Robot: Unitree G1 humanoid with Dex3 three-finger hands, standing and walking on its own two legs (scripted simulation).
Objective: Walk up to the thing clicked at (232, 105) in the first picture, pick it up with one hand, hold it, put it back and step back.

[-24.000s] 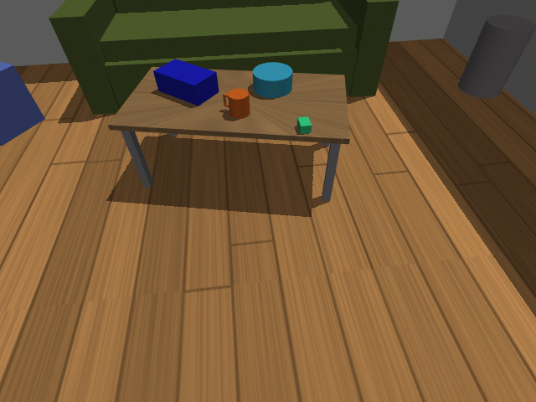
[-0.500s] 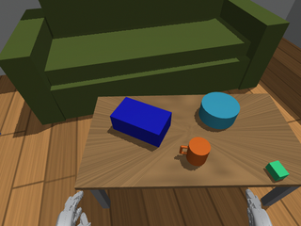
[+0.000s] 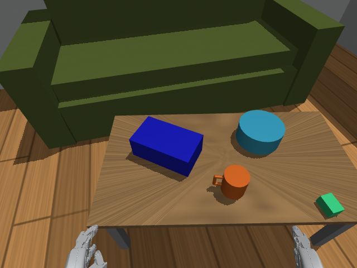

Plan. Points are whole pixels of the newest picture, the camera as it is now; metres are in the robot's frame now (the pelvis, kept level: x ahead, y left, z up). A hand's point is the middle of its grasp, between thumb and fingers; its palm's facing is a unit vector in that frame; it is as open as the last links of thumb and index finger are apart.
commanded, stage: home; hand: right
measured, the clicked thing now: (230, 181) +0.49 -0.16 -0.27
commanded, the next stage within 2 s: stand in 0.62 s
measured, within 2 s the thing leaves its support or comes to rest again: neither
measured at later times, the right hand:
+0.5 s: hand out of the picture +0.17 -0.18 -0.06, palm faces +0.13 +0.95 -0.27, open 17.4 cm
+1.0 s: hand out of the picture +0.10 -0.24 -0.12, palm faces -0.02 +0.93 -0.36, open 13.6 cm
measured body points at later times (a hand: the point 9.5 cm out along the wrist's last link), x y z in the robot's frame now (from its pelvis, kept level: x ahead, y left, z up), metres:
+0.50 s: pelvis +0.00 +0.00 +0.00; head +0.02 +0.00 +0.45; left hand +0.16 +0.24 -0.07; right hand +0.16 -0.23 -0.04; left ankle +0.03 +0.15 -0.69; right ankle -0.01 -0.13 -0.69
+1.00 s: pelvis -0.01 +0.00 +0.01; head +0.00 +0.00 +0.46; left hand +0.11 +0.29 -0.10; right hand +0.10 -0.29 -0.09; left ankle +0.03 +0.15 -0.69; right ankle -0.02 -0.13 -0.69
